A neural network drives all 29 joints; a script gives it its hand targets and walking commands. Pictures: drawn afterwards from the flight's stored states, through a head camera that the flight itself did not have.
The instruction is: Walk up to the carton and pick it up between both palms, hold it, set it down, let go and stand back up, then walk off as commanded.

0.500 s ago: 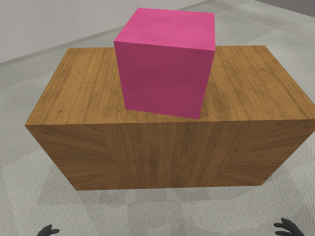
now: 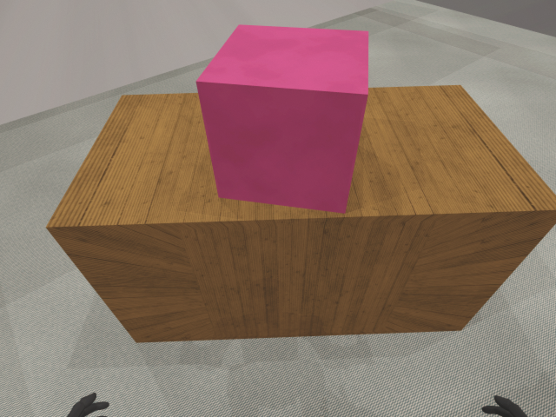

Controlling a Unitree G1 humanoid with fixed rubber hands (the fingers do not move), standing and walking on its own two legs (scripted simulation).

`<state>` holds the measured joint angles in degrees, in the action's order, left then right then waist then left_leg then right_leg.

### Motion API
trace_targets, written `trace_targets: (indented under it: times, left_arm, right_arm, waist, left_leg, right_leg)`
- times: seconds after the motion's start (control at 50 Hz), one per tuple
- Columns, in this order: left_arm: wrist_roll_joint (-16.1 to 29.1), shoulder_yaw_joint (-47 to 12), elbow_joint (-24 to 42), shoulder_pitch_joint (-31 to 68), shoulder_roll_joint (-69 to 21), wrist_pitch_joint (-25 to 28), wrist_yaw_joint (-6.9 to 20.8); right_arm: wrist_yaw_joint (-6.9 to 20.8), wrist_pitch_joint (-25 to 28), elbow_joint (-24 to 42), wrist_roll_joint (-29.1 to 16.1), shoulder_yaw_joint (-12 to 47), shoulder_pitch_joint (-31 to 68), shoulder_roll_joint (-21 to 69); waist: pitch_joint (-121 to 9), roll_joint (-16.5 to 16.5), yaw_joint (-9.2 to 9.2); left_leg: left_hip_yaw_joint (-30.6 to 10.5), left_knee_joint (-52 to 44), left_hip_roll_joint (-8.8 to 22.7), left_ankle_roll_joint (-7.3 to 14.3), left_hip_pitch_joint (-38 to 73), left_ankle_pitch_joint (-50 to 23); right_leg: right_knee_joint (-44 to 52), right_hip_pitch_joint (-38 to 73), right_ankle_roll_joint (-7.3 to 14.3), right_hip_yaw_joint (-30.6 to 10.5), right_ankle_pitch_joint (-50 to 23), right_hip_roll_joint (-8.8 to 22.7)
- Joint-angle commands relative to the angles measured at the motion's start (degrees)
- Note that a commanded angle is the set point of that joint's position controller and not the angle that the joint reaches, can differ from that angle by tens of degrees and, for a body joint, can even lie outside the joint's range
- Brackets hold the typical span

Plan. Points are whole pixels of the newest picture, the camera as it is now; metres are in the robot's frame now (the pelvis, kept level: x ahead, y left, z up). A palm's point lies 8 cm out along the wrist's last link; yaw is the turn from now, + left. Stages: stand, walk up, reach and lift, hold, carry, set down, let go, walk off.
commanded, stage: stand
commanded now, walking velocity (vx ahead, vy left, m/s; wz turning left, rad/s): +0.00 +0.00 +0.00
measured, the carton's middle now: (290, 117) +0.74 -0.03 +0.04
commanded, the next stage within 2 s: none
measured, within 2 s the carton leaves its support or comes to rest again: neither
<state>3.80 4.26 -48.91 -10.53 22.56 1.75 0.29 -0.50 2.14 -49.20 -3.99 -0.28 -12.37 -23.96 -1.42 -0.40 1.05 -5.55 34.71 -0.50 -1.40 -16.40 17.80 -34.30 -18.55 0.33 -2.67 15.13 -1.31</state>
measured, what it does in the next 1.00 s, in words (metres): stands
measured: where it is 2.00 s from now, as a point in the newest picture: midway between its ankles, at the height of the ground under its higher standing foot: outside the picture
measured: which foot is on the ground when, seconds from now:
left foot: down 0.00-1.00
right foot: down 0.00-1.00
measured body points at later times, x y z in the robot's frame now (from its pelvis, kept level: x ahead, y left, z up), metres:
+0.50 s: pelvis -0.01 +0.00 +0.00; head -0.01 +0.00 +0.45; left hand +0.11 +0.32 -0.10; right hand +0.09 -0.33 -0.09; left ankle +0.01 +0.14 -0.73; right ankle +0.03 -0.12 -0.73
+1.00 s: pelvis -0.01 +0.00 +0.00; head -0.02 +0.01 +0.45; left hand +0.11 +0.32 -0.10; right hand +0.09 -0.32 -0.09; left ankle +0.01 +0.14 -0.73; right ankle +0.03 -0.12 -0.73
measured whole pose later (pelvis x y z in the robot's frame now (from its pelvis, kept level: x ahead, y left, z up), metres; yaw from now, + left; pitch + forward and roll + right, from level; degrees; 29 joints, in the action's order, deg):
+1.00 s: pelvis -0.01 +0.00 +0.00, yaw +0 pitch +0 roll +0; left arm 3.8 3.8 -53.0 -9.6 22.6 1.8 0.3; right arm -0.5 2.2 -51.2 -4.0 0.6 -11.9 -24.0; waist -1.9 -0.9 1.0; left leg -5.5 32.3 -0.5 -1.5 -16.3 15.7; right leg -31.5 -18.2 0.3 -2.7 13.0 -1.2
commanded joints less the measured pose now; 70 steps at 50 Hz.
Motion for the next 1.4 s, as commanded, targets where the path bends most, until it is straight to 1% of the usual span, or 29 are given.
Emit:
trace_targets:
  times: [0.0, 0.14, 0.18, 0.2, 0.24, 0.34, 0.36, 0.46, 0.48, 0.58, 0.62, 0.66, 0.68, 0.7, 0.76, 0.8, 0.9, 0.94, 0.96, 1.0, 1.02, 1.04, 1.08, 1.1, 1.14, 1.22, 1.28, 1.32, 1.38]
  left_arm:
    - [-5.5, -0.1, 0.7, 6.5, 11.1, 2.0, -0.1]
    - [-5.2, -0.3, -0.7, 5.3, 10.8, 0.9, -0.1]
    - [-4.8, -0.3, -0.4, 6.3, 10.4, 0.6, 0.0]
    - [-5.4, -0.4, -0.1, 7.5, 10.9, 0.9, 0.1]
    - [-5.1, -0.7, -0.7, 7.2, 10.7, 0.9, -0.1]
    - [-5.5, 0.5, -0.3, 5.9, 12.7, 1.3, 0.2]
    - [-5.5, -0.5, -1.0, 6.4, 11.1, 1.3, 0.3]
    - [-5.0, -0.2, -2.0, 5.6, 11.7, 1.5, -0.2]
    - [-4.9, -0.7, -1.6, 4.9, 10.3, 1.2, -0.2]
    - [-5.3, -0.5, -1.9, 4.9, 11.1, 0.9, 0.2]
    - [-5.2, -0.2, -1.7, 8.0, 11.5, 1.0, 0.0]
    - [-4.9, -0.8, -1.1, 7.6, 9.2, 1.4, -0.1]
    - [-4.9, -0.6, -2.5, 6.9, 10.8, 1.0, 0.2]
    - [-5.2, -0.9, -1.9, 6.5, 9.7, 1.2, -0.1]
    - [-4.8, -1.2, -2.5, 4.3, 10.1, 1.2, -0.2]
    - [-4.8, -0.6, -2.8, 5.3, 11.3, 1.1, -0.3]
    - [-4.9, -0.8, -2.3, 6.0, 10.3, 1.3, 0.0]
    - [-4.9, -0.5, -3.2, 5.6, 12.3, 1.1, -0.2]
    - [-5.0, -0.8, -3.2, 5.6, 10.7, 1.0, -0.1]
    - [-4.8, -0.2, -3.3, 5.7, 11.4, 0.9, 0.0]
    - [-5.0, -0.2, -3.3, 7.7, 11.6, 1.2, 0.1]
    - [-4.8, -0.4, -3.3, 6.1, 11.4, 0.8, 0.2]
    - [-5.2, -0.8, -2.8, 7.6, 10.9, 0.7, 0.1]
    - [-4.7, -0.4, -2.9, 5.8, 10.6, 0.7, 0.2]
    - [-4.8, -1.2, -3.9, 6.3, 9.8, 0.2, 0.1]
    - [-5.5, -0.5, -2.6, 6.4, 10.2, 0.9, 0.5]
    - [-5.3, 0.0, -2.6, 6.8, 12.1, 1.8, 0.3]
    - [-5.7, -0.4, -2.2, 6.3, 10.6, 1.7, 0.4]
    - [-5.4, -0.1, -2.6, 6.2, 10.8, 1.2, 0.6]
  right_arm:
    - [0.1, 0.8, -1.6, 5.3, -1.8, 4.4, -10.8]
    - [0.2, 1.1, -1.8, 5.8, -1.4, 3.6, -8.8]
    - [0.3, 1.4, -2.1, 6.0, -1.4, 4.2, -9.3]
    - [0.1, 1.3, -2.1, 5.7, -1.2, 2.5, -9.6]
    - [0.2, 0.9, -2.1, 6.1, -0.9, 5.3, -9.6]
    - [0.0, 0.5, -2.5, 6.3, -1.6, 4.0, -9.9]
    - [-0.1, 0.7, -2.1, 5.9, -1.1, 5.1, -9.2]
    - [0.2, 1.0, -2.8, 5.9, -0.7, 5.5, -8.9]
    - [0.0, 1.4, -2.4, 5.7, -1.3, 4.4, -9.6]
    - [0.3, 1.1, -3.3, 5.6, -1.4, 4.3, -10.5]
    - [0.1, 0.6, -2.9, 5.6, -1.3, 3.7, -9.2]
    - [-0.2, 1.1, -2.3, 6.0, -0.8, 4.5, -9.3]
    - [0.0, 1.4, -2.8, 5.6, -1.2, 4.5, -10.6]
    - [-0.4, 1.2, -2.8, 6.1, -1.2, 4.8, -10.4]
    - [-0.3, 0.8, -3.1, 5.7, -1.3, 4.4, -11.8]
    - [0.2, 0.7, -2.2, 6.0, -1.1, 4.9, -9.6]
    - [0.0, 1.4, -2.6, 5.8, -0.4, 5.5, -9.5]
    - [-0.1, 1.1, -3.1, 5.8, -0.6, 3.4, -9.3]
    - [0.1, 1.0, -3.6, 6.3, -0.4, 5.6, -9.6]
    - [-0.1, 1.5, -3.2, 5.7, -0.7, 5.8, -10.0]
    - [0.0, 1.2, -2.6, 6.0, -0.3, 5.1, -8.1]
    - [0.0, 1.1, -3.8, 5.6, -0.7, 2.6, -10.5]
    - [-0.2, 1.1, -3.4, 5.8, -0.9, 4.6, -10.5]
    - [-0.3, 1.3, -4.0, 6.5, -1.3, 3.9, -11.3]
    - [0.0, 1.1, -3.2, 5.8, -0.4, 4.0, -9.1]
    - [0.0, 1.0, -3.4, 5.8, -1.2, 4.3, -9.8]
    - [-0.2, 0.7, -3.5, 5.8, -0.9, 4.0, -10.0]
    - [-0.1, 0.8, -3.3, 5.9, -1.1, 4.9, -10.0]
    - [0.0, 0.9, -3.9, 5.4, -1.5, 3.1, -10.8]
  waist:
    - [-1.5, -0.9, -0.79]
    - [1.2, -0.5, 0.41]
    - [-0.3, -0.6, -1.21]
    - [-0.5, 1.4, 0.75]
    - [0.4, 0.0, -1.07]
    - [0.7, -0.9, -0.77]
    - [-0.5, 1.3, -0.52]
    - [0.6, -2.3, -1.25]
    - [-2.5, 0.9, -1.04]
    - [-2.0, -0.1, -1.21]
    - [-0.9, -2.2, 0.49]
    - [-3.7, -0.7, -1.58]
    - [-3.0, 2.0, -0.66]
    - [-1.1, -1.0, -1.14]
    - [-2.8, 2.1, -2.01]
    - [-0.8, -0.8, -1.16]
    - [-2.5, 1.7, -1.90]
    - [-0.9, -0.8, -0.65]
    - [-0.9, 2.1, -1.78]
    - [-1.7, 1.8, -1.48]
    - [-1.1, -1.7, -0.82]
    - [-1.4, -2.0, -1.71]
    - [-0.6, 1.9, -0.37]
    - [-0.7, 4.8, -1.71]
    - [2.3, -1.5, -1.08]
    - [1.7, 2.5, -0.39]
    - [-1.0, -1.8, -1.12]
    - [-1.5, 2.4, -1.04]
    - [-1.8, -0.8, -0.70]
  left_leg:
    - [-3.5, -11.0, 5.0, 3.2, 1.8, -6.3]
    - [-4.5, -11.8, 5.0, 3.8, 0.8, -2.8]
    - [-3.7, -11.3, 4.9, 3.8, 0.9, -1.8]
    - [-3.7, -11.5, 5.2, 3.5, 2.0, -3.5]
    - [-4.1, -12.7, 5.7, 3.5, 1.0, -3.6]
    - [-3.7, -13.0, 5.0, 3.7, 0.5, -2.0]
    - [-3.9, -12.1, 5.5, 3.9, 1.6, -0.8]
    - [-3.2, -11.1, 4.6, 3.8, 1.6, -6.1]
    - [-3.4, -10.6, 5.1, 4.1, 3.3, -6.3]
    - [-2.1, -10.3, 5.0, 2.5, 4.3, -7.2]
    - [-2.0, -10.9, 4.5, 2.7, 3.5, -6.6]
    - [-3.3, -11.7, 6.0, 3.6, 2.9, -7.6]
    - [-3.6, -11.9, 5.7, 3.0, 3.8, -7.0]
    - [-4.1, -12.5, 5.7, 3.3, 2.5, -6.4]
    - [-3.3, -10.6, 6.0, 3.4, 4.5, -9.5]
    - [-3.4, -11.8, 4.8, 3.5, 1.8, -6.5]
    - [-3.7, -12.1, 5.9, 3.5, 2.2, -4.5]
    - [-3.6, -12.6, 5.1, 3.7, 3.2, -4.4]
    - [-3.1, -12.4, 5.1, 3.6, 2.4, -5.4]
    - [-3.2, -11.8, 5.5, 3.5, 1.9, -4.7]
    - [-4.0, -13.3, 5.6, 3.6, 1.4, -5.0]
    - [-3.1, -12.8, 5.4, 3.4, 2.0, -5.8]
    - [-3.7, -12.9, 5.8, 3.4, 3.4, -3.5]
    - [-4.7, -13.6, 6.3, 3.4, 0.2, -2.0]
    - [-4.6, -14.2, 5.9, 3.4, -0.5, 0.2]
    - [-4.0, -13.2, 5.7, 3.2, 1.7, -0.2]
    - [-3.6, -13.3, 5.2, 3.9, 2.3, -4.7]
    - [-2.4, -11.9, 5.1, 3.6, 3.1, -5.2]
    - [-3.1, -12.2, 5.6, 3.0, 3.1, -4.9]
  right_leg:
    - [10.1, 7.0, 3.3, -7.7, -8.5, 6.4]
    - [11.4, 5.1, 3.1, -8.0, -3.8, 6.8]
    - [11.5, 5.8, 2.9, -8.3, -0.9, 6.6]
    - [12.0, 4.7, 2.9, -8.2, 0.3, 6.8]
    - [10.9, 5.9, 2.6, -6.7, -2.8, 5.8]
    - [12.3, 5.1, 2.9, -8.3, 3.3, 6.5]
    - [12.7, 5.2, 2.9, -8.5, 3.0, 6.4]
    - [12.3, 5.7, 3.0, -8.4, -7.2, 7.5]
    - [11.6, 7.4, 2.4, -8.0, -8.4, 7.6]
    - [12.4, 7.0, 2.6, -8.3, -4.7, 7.1]
    - [13.3, 6.6, 2.6, -7.5, -5.5, 7.6]
    - [11.0, 8.4, 2.9, -6.3, -8.3, 7.2]
    - [11.8, 8.0, 2.7, -7.5, -7.1, 6.7]
    - [11.4, 7.3, 3.4, -6.7, -7.7, 6.6]
    - [11.5, 7.3, 2.8, -6.8, -10.6, 7.0]
    - [11.9, 7.5, 3.0, -7.5, -8.2, 7.2]
    - [12.0, 8.0, 2.5, -7.1, -6.2, 6.6]
    - [13.2, 6.1, 3.0, -9.0, -3.1, 7.9]
    - [12.0, 6.7, 2.4, -7.5, -3.5, 6.8]
    - [12.7, 7.5, 2.4, -7.5, -4.5, 6.5]
    - [11.8, 8.0, 2.3, -6.7, -4.9, 6.9]
    - [12.4, 8.3, 2.2, -6.7, -3.1, 6.2]
    - [12.9, 5.3, 3.3, -8.3, -2.9, 7.1]
    - [11.4, 7.7, 2.8, -6.3, -3.2, 5.9]
    - [12.2, 5.2, 2.5, -6.7, 1.1, 5.5]
    - [13.4, 4.4, 2.6, -7.4, 3.2, 5.8]
    - [11.9, 7.6, 2.8, -7.6, -2.0, 6.2]
    - [12.4, 7.7, 3.3, -8.1, -4.4, 6.8]
    - [12.4, 6.7, 2.5, -7.1, -4.1, 6.0]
